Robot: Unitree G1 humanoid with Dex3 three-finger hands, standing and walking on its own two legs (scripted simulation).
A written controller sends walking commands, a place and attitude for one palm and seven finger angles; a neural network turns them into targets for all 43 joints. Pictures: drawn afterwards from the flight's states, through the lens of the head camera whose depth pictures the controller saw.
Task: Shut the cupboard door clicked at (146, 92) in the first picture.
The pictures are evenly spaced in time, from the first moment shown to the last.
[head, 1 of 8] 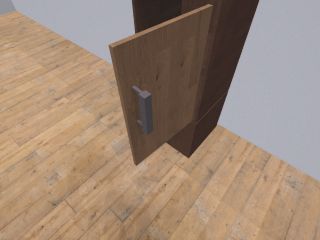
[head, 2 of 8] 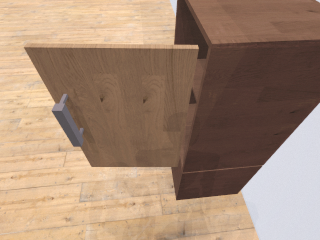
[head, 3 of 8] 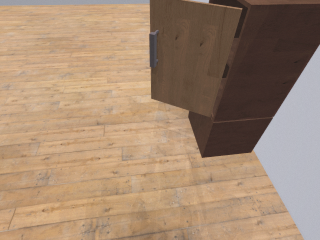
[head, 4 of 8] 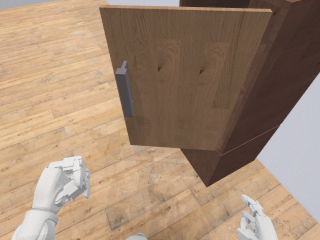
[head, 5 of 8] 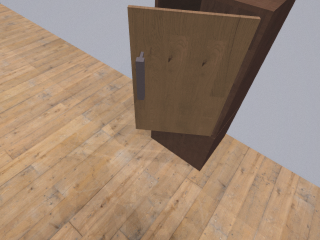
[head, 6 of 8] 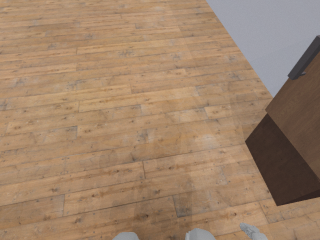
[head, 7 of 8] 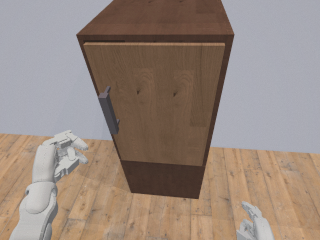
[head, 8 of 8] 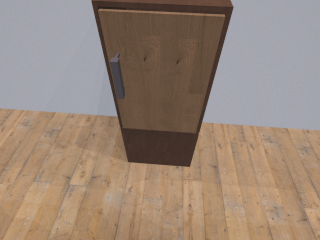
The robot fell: no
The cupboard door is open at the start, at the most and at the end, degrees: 84 84 0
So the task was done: yes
